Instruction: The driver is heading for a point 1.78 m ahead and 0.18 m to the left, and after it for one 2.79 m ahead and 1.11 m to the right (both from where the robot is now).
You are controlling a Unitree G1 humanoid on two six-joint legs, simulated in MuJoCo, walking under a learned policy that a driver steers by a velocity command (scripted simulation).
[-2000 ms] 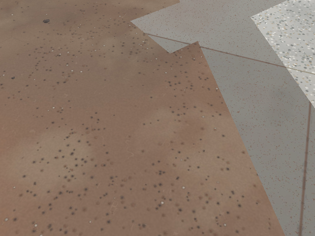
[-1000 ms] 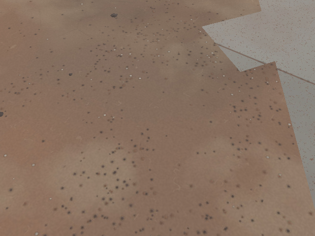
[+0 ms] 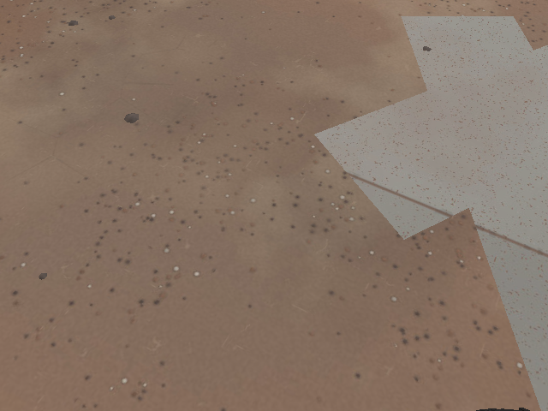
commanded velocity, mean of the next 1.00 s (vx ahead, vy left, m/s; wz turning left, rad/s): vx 0.02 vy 0.00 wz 0.09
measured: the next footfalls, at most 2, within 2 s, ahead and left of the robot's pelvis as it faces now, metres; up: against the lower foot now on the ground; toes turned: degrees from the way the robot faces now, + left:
right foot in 0.40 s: +0.02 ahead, -0.10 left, +0.00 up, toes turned -4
left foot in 0.80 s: +0.00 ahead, +0.11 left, +0.00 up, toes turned +5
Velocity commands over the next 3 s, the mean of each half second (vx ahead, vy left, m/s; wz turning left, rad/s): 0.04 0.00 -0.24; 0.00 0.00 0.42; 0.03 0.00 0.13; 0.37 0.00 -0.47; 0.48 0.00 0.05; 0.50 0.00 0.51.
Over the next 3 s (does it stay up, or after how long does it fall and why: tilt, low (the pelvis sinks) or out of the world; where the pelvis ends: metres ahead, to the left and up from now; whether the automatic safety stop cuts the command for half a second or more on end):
stays up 0.70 0.05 0.02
